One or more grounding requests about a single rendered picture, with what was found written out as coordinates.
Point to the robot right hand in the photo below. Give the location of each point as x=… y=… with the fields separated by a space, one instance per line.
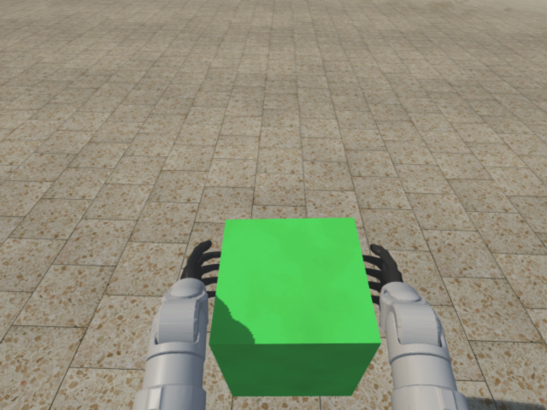
x=386 y=264

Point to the robot left forearm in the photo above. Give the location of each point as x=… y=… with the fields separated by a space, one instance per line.
x=173 y=376

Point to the carton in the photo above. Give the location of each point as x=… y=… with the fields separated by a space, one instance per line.
x=293 y=312

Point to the robot right forearm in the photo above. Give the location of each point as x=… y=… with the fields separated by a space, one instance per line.
x=420 y=361

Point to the robot left hand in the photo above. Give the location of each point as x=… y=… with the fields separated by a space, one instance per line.
x=194 y=268

